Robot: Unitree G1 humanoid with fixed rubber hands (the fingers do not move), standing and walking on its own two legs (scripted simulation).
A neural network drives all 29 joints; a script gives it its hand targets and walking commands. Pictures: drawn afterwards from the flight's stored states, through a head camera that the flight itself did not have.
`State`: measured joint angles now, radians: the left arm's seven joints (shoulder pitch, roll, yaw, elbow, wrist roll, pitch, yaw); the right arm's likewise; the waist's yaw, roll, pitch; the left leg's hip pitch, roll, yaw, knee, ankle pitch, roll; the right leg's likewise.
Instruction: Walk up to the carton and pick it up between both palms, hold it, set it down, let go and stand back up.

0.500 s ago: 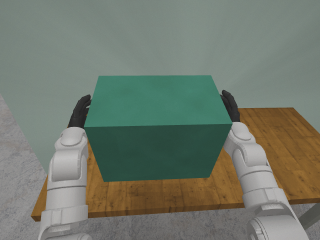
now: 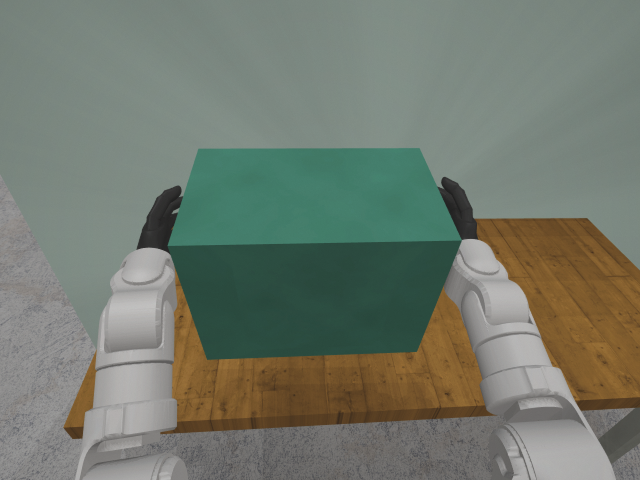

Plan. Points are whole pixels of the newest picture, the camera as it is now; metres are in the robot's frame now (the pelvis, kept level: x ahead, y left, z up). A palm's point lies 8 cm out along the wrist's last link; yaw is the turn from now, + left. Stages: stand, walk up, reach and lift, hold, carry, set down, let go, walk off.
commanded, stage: hold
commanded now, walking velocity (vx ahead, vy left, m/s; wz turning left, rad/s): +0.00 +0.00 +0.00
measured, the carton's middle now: (312, 254) +0.36 +0.01 +0.14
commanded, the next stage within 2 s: none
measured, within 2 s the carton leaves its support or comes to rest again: neither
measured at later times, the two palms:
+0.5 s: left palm (161, 251) +0.34 +0.19 +0.17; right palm (461, 241) +0.36 -0.17 +0.17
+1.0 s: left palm (160, 249) +0.34 +0.19 +0.17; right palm (458, 241) +0.36 -0.17 +0.17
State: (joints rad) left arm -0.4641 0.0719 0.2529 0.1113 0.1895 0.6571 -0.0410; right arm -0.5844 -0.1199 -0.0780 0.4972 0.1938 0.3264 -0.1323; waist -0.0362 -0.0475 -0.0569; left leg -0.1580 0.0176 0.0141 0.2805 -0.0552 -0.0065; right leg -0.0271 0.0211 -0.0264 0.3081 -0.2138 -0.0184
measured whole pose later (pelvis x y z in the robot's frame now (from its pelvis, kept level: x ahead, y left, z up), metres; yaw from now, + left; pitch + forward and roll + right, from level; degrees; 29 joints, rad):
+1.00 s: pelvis +0.00 +0.00 +0.00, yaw +0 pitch -4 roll +0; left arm -0.46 0.07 0.25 0.10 0.19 0.66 -0.04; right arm -0.58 -0.13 -0.07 0.49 0.20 0.32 -0.14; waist -0.04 -0.05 -0.06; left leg -0.16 0.02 0.02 0.27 -0.05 -0.01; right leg -0.03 0.02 -0.02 0.30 -0.21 -0.02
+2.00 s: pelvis +0.00 +0.00 +0.00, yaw +0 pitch -4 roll +0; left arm -0.46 0.07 0.25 0.11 0.19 0.66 -0.05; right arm -0.58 -0.13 -0.06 0.49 0.20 0.33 -0.14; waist -0.04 -0.05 -0.06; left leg -0.15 0.01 0.01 0.27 -0.05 -0.01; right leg -0.03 0.02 -0.03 0.30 -0.21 -0.02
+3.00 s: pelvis +0.00 +0.00 +0.00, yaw +0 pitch -4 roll +0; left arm -0.44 0.07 0.24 0.07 0.19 0.67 -0.04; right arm -0.56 -0.14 -0.05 0.45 0.22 0.33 -0.15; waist -0.04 -0.04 -0.07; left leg -0.16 0.02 0.02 0.27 -0.06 -0.01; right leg -0.03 0.02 -0.02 0.30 -0.21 -0.02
